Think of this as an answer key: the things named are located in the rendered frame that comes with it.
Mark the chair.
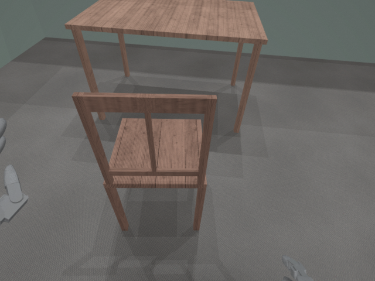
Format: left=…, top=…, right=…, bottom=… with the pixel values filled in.
left=72, top=92, right=217, bottom=231

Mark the robot left hand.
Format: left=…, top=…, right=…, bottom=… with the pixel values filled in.
left=0, top=118, right=29, bottom=225

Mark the robot right hand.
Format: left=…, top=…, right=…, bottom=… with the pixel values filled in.
left=281, top=255, right=313, bottom=281

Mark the table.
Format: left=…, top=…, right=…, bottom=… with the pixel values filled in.
left=64, top=0, right=268, bottom=133

